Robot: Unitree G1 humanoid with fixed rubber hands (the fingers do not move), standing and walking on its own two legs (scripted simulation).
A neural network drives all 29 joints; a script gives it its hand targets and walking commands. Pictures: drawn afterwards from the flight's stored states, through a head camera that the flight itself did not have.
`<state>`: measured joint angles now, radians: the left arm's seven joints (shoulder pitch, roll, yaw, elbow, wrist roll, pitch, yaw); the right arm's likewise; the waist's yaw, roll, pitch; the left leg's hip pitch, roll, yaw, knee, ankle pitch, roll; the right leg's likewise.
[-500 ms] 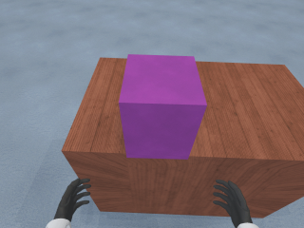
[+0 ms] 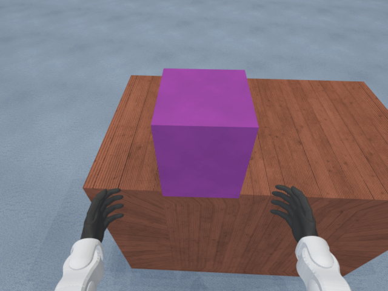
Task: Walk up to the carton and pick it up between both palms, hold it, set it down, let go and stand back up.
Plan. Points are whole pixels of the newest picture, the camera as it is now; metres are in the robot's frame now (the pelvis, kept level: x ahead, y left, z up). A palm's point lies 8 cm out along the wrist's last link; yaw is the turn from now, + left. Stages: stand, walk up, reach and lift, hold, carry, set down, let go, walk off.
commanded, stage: reach and lift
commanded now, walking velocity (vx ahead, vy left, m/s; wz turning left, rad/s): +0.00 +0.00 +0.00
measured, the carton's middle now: (202, 135) +0.48 +0.00 +0.06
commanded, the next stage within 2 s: none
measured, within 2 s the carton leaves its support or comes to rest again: neither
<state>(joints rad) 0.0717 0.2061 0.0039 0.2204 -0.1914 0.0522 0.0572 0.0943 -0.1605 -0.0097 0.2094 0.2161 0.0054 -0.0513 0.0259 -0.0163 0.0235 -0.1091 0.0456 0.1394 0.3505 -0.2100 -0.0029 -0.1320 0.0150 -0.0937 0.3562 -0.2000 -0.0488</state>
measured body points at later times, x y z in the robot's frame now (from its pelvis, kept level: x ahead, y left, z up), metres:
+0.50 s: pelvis +0.00 +0.00 +0.00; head +0.03 +0.00 +0.45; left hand +0.34 +0.22 +0.08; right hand +0.35 -0.20 +0.08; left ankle -0.01 +0.12 -0.75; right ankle +0.00 -0.08 -0.75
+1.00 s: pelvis +0.00 +0.00 +0.00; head +0.04 +0.01 +0.45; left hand +0.40 +0.22 +0.12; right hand +0.40 -0.20 +0.13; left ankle -0.01 +0.12 -0.75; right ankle +0.00 -0.08 -0.75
